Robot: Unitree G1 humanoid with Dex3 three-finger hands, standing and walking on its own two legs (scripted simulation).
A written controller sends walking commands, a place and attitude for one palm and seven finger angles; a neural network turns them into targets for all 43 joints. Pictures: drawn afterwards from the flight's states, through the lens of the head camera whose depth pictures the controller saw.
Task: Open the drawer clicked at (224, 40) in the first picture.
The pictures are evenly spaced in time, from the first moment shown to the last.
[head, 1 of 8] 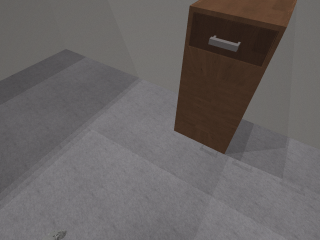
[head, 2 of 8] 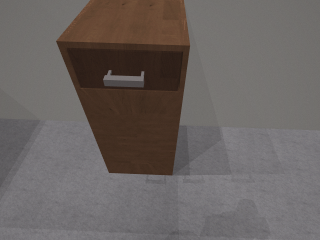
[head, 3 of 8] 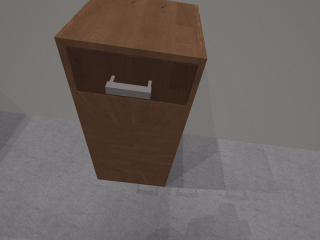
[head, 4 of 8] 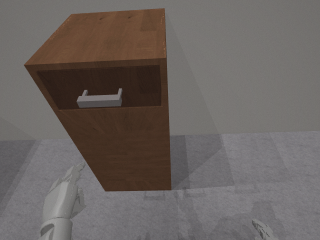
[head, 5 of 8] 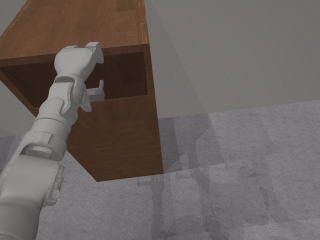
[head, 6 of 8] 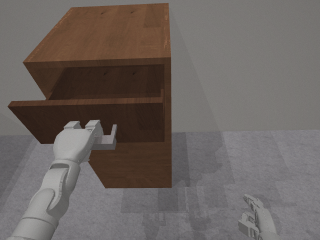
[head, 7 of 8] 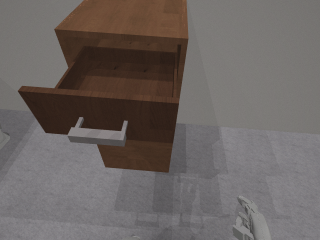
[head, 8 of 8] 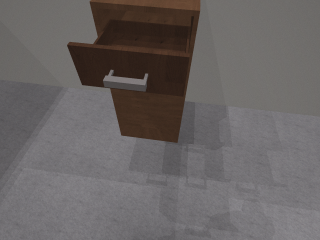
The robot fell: no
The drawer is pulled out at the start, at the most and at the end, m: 0.00 0.30 0.28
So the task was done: yes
